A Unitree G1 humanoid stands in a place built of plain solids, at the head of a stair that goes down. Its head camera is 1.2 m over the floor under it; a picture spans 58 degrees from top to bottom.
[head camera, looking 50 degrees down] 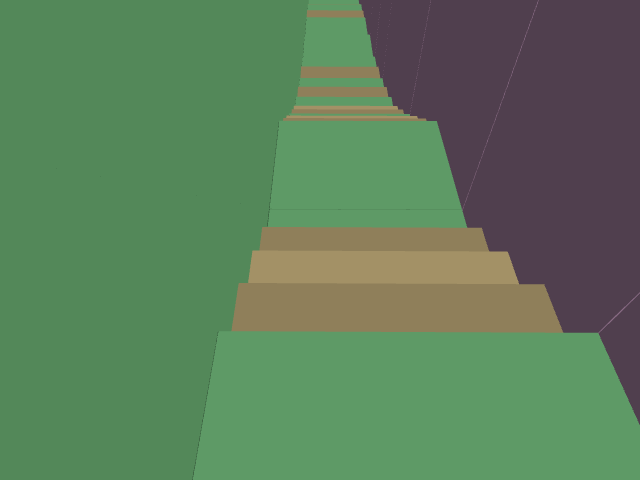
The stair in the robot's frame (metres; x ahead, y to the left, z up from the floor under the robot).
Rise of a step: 0.17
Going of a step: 0.30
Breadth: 1.17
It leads straight ahead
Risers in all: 4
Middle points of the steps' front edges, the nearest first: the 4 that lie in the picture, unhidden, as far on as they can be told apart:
0.64 -0.27 0.00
0.94 -0.27 -0.17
1.23 -0.27 -0.34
1.53 -0.27 -0.51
